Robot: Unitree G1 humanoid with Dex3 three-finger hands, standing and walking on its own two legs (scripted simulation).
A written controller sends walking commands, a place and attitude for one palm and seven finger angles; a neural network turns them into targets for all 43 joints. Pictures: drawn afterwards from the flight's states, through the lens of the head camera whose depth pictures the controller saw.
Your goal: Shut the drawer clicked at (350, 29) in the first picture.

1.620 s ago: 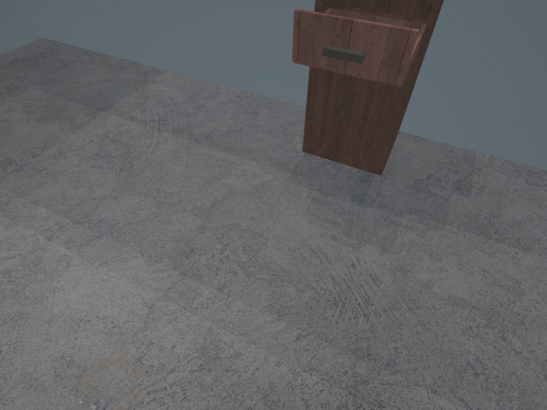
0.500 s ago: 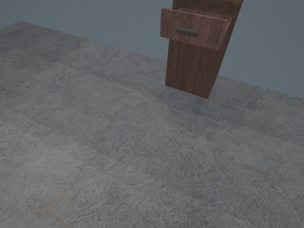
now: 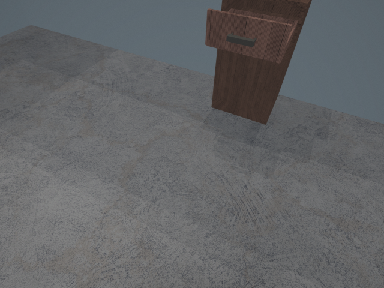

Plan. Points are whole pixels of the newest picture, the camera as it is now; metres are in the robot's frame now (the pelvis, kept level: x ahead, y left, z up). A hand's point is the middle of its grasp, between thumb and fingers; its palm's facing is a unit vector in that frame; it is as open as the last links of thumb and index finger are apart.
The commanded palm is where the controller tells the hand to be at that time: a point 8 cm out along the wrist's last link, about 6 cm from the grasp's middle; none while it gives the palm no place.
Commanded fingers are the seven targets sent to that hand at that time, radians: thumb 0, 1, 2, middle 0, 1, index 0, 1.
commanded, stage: look at it before walking up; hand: left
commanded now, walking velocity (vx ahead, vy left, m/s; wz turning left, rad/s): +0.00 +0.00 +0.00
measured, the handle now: (241, 38) +1.23 -0.17 -0.03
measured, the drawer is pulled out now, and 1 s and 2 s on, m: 0.28 0.28 0.28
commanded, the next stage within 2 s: walk to a spot facing it in 0.12 s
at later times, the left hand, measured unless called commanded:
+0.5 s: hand out of the picture +0.04 +0.20 -0.19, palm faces -0.05 -0.98 -0.21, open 7.4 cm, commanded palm none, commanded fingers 0.00 0.90 0.90 -0.20 -0.30 -0.20 -0.30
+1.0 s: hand out of the picture +0.13 +0.15 -0.19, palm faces -0.05 -0.99 -0.14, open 7.4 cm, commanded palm none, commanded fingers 0.00 0.90 0.90 -0.20 -0.30 -0.20 -0.30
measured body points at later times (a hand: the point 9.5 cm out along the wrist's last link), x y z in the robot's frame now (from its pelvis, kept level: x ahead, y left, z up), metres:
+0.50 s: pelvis +0.04 +0.00 -0.01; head +0.04 +0.00 +0.44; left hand +0.05 +0.25 -0.17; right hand +0.05 -0.26 -0.16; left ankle +0.00 +0.13 -0.75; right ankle +0.00 -0.12 -0.75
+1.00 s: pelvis +0.24 -0.01 -0.03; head +0.28 -0.01 +0.42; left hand +0.14 +0.20 -0.17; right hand +0.32 -0.26 -0.17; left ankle +0.39 +0.07 -0.73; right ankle +0.04 -0.10 -0.74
